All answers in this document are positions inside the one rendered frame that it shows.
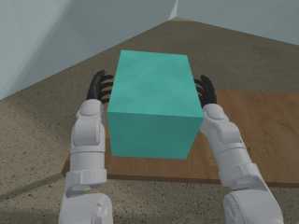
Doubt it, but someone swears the right robot forearm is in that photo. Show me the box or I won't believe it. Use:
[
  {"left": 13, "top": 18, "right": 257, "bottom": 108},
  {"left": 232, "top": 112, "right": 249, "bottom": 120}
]
[{"left": 199, "top": 104, "right": 284, "bottom": 224}]

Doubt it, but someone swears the robot left hand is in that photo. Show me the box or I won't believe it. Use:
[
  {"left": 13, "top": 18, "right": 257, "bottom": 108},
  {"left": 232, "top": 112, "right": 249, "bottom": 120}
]
[{"left": 86, "top": 70, "right": 114, "bottom": 104}]

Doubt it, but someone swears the robot right hand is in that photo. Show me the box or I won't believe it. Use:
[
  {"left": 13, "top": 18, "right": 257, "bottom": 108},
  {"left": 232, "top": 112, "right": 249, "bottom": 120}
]
[{"left": 193, "top": 75, "right": 217, "bottom": 109}]

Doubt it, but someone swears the carton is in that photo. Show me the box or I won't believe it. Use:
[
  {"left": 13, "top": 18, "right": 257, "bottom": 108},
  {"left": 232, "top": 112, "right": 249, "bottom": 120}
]
[{"left": 107, "top": 49, "right": 205, "bottom": 160}]

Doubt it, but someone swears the left robot forearm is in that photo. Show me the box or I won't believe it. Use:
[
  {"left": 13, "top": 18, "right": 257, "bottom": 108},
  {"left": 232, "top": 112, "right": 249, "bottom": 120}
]
[{"left": 58, "top": 99, "right": 107, "bottom": 224}]

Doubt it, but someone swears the table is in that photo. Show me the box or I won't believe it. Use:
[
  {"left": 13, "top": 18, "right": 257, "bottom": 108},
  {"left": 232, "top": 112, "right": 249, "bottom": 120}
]
[{"left": 62, "top": 83, "right": 299, "bottom": 224}]

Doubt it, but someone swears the right robot upper arm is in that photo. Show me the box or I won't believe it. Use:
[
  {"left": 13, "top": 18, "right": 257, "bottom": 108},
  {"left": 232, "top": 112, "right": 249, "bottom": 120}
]
[{"left": 223, "top": 187, "right": 284, "bottom": 224}]

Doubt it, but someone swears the left robot upper arm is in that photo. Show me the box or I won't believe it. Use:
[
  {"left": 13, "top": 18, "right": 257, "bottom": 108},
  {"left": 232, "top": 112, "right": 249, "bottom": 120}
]
[{"left": 59, "top": 193, "right": 113, "bottom": 224}]

